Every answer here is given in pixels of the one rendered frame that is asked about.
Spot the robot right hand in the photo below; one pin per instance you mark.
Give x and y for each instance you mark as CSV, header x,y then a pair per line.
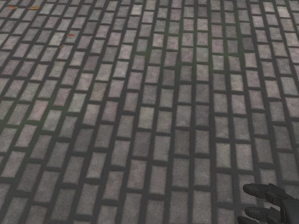
x,y
289,207

